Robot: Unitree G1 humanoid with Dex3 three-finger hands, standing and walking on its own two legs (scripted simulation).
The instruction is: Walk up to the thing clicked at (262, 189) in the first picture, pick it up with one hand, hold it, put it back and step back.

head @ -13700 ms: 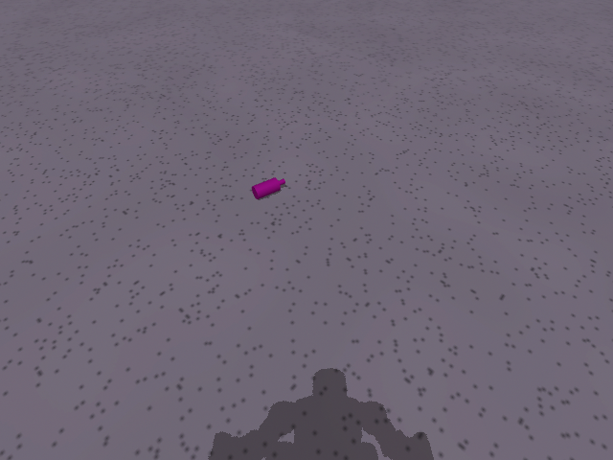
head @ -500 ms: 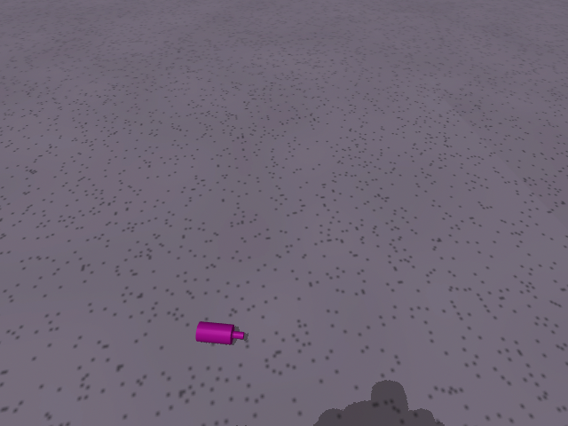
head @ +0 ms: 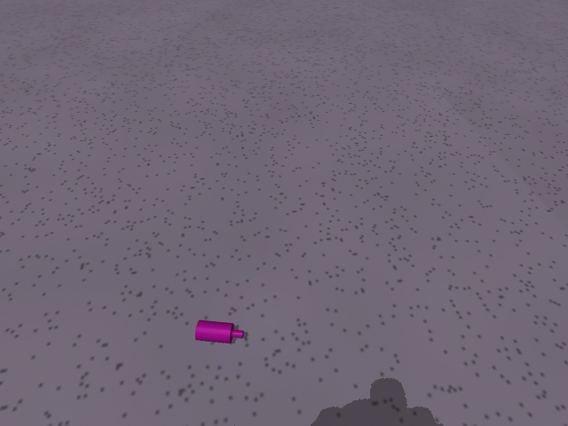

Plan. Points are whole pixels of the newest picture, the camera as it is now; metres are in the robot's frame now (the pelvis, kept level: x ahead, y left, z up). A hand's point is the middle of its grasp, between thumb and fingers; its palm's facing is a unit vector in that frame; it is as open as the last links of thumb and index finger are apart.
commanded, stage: stand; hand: left
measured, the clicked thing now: (220, 332) +0.57 +0.24 -0.75
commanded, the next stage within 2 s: walk up in 1.00 s
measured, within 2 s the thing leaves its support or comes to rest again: neither
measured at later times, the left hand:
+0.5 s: hand out of the picture +0.07 +0.25 -0.16, palm faces -0.02 -0.94 -0.34, open 7.4 cm
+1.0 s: hand out of the picture +0.07 +0.25 -0.16, palm faces -0.02 -0.94 -0.34, open 7.4 cm
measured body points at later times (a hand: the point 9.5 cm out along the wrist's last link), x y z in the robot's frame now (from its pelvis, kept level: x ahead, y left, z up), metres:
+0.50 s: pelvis +0.00 +0.00 +0.00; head +0.01 +0.00 +0.45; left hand +0.07 +0.30 -0.13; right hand +0.08 -0.30 -0.13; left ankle +0.01 +0.13 -0.75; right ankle -0.02 -0.14 -0.75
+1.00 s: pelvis +0.00 +0.00 +0.00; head +0.02 +0.00 +0.45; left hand +0.07 +0.30 -0.14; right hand +0.08 -0.30 -0.13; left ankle +0.01 +0.13 -0.75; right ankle -0.02 -0.14 -0.75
